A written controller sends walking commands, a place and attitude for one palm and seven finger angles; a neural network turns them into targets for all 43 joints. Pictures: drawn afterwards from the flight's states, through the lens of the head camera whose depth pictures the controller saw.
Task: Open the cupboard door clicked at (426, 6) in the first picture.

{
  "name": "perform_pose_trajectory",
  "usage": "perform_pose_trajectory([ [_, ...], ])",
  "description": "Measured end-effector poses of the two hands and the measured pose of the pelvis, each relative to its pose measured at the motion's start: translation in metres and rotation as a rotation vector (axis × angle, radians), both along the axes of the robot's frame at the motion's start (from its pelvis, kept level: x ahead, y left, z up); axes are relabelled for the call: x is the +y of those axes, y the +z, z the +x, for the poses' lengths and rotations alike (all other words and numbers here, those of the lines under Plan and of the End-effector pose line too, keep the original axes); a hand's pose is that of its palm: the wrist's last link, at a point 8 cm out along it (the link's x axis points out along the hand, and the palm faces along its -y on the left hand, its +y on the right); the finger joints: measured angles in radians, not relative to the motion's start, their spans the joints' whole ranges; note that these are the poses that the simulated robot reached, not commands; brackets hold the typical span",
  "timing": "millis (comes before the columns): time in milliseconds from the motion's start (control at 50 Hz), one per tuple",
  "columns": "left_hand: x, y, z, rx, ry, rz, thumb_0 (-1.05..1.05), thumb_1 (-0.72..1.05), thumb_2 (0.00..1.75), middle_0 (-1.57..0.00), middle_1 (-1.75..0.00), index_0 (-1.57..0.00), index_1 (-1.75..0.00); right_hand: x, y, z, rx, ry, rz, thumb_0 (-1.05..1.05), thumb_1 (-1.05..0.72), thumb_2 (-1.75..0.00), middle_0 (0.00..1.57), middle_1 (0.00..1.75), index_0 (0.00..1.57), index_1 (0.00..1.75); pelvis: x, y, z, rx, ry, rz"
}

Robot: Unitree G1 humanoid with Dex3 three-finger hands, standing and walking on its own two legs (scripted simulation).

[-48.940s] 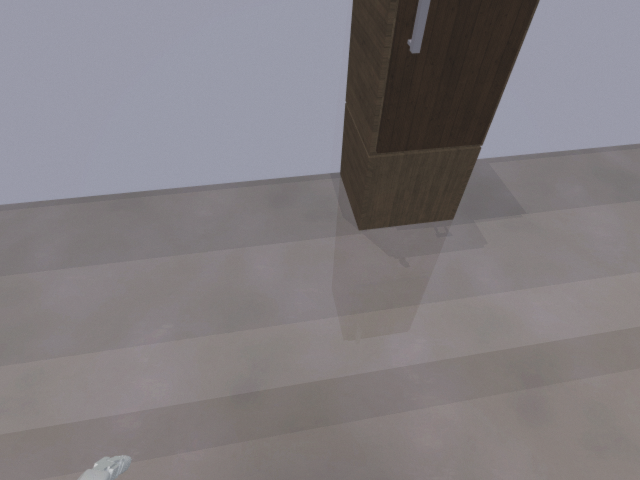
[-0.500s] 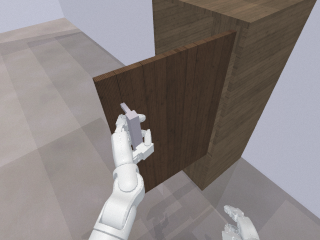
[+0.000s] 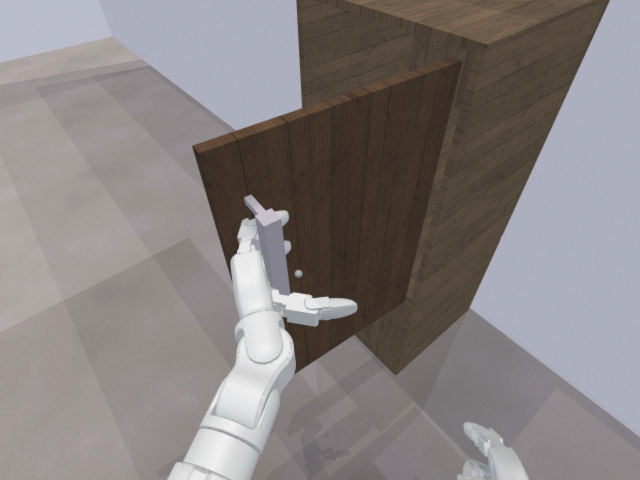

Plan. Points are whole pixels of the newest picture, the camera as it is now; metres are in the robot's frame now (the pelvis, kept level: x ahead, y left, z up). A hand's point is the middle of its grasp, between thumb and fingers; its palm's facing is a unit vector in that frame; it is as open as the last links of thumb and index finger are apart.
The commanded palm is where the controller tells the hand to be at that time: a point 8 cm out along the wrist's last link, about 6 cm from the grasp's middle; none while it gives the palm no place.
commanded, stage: open thumb and fingers to let go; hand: left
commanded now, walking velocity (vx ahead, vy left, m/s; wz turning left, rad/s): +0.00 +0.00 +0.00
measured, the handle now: (266, 250) +0.37 +0.10 +0.11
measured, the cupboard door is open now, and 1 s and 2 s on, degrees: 85 88 87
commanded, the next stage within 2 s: slide the hand sideways off the handle in 0.14 s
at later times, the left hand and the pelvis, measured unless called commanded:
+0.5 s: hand (285, 295) +0.31 +0.06 +0.10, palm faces -0.22 -0.98 -0.03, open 16.1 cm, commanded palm +0.28 +0.10 +0.10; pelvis -0.01 +0.03 +0.00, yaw +0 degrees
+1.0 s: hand (268, 316) +0.28 +0.08 +0.10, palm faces -0.14 -0.99 -0.01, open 16.0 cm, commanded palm +0.24 +0.15 +0.10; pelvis +0.02 +0.00 +0.00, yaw -2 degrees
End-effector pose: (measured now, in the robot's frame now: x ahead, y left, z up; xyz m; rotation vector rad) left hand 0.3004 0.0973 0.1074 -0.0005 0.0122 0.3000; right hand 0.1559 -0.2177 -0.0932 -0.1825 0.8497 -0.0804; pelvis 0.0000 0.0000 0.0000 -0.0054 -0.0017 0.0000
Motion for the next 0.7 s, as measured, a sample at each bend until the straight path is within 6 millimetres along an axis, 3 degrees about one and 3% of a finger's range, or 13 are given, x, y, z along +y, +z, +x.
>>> perform_pose_trajectory([
  [280, 0.006, -0.001, -0.002, -0.008, -0.035, 0.016, -0.01, -0.49, 0.3, -0.44, -0.67, -0.44, -0.67, 0.032, 0.0, 0.005, 0.003, 0.044, 0.029, 0.01, -0.91, -0.9, 0.2, 0.3, 0.21, 0.3, 0.017, -0.003, -0.006, 0.005, 0.001, -0.005],
  [380, 0.02, -0.003, -0.005, -0.06, -0.336, 0.13, -0.01, -0.49, 0.3, -0.35, -0.52, -0.29, -0.52, 0.034, -0.001, -0.006, 0.002, 0.028, 0.029, 0.01, -0.91, -0.9, 0.2, 0.3, 0.21, 0.3, 0.021, -0.004, -0.008, -0.001, 0.002, 0.0],
  [460, 0.026, -0.002, -0.004, -0.043, -0.502, 0.088, -0.01, -0.5, 0.3, -0.27, -0.42, -0.2, -0.41, 0.033, -0.002, -0.014, -0.014, 0.004, 0.026, 0.01, -0.91, -0.9, 0.2, 0.3, 0.21, 0.3, 0.026, -0.003, -0.009, -0.016, 0.003, -0.006],
  [560, 0.022, -0.002, -0.006, -0.023, -0.499, -0.021, -0.01, -0.5, 0.3, -0.2, -0.35, -0.21, -0.37, 0.033, 0.002, -0.017, -0.046, -0.007, 0.032, 0.01, -0.91, -0.9, 0.2, 0.3, 0.21, 0.3, 0.029, -0.002, -0.009, -0.017, -0.012, 0.0],
  [700, 0.019, -0.004, -0.017, -0.043, -0.46, -0.023, -0.01, -0.5, 0.3, -0.2, -0.36, -0.21, -0.34, 0.03, 0.014, -0.009, -0.091, -0.003, 0.048, 0.01, -0.91, -0.9, 0.2, 0.3, 0.21, 0.3, 0.024, 0.0, -0.003, -0.013, -0.038, 0.006],
])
